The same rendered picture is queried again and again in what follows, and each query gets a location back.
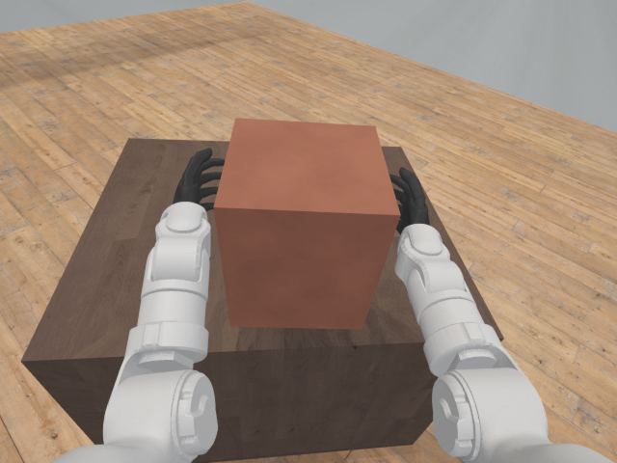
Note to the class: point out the pedestal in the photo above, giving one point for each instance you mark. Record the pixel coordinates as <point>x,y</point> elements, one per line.
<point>278,391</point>

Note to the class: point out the right robot hand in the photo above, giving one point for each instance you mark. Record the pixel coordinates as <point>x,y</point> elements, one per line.
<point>413,209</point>

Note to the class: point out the robot left upper arm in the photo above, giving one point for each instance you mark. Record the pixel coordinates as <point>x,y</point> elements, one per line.
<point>165,417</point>

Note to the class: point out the right robot forearm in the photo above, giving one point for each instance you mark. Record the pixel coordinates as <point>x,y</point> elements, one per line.
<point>455,334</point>

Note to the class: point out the carton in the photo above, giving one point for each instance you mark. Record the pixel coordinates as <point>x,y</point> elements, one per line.
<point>305,215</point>

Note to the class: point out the left robot forearm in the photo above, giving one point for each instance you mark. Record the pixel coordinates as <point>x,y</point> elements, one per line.
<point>170,333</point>

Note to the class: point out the left robot hand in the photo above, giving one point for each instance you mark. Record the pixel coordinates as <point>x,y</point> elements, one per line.
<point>188,189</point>

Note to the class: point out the robot right upper arm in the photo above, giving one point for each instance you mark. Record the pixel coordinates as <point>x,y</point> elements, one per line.
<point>493,415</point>

